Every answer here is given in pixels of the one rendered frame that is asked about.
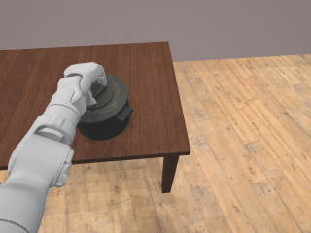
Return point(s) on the table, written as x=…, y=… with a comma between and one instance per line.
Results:
x=29, y=79

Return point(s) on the left robot forearm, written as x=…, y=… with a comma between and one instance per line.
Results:
x=60, y=119

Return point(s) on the knob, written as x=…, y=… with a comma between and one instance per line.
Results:
x=97, y=89

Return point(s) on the pot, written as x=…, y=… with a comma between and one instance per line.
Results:
x=108, y=129

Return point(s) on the left robot hand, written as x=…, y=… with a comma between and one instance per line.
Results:
x=94, y=72

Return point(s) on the lid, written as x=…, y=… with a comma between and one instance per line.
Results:
x=109, y=103

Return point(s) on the left robot upper arm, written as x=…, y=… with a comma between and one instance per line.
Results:
x=42, y=164

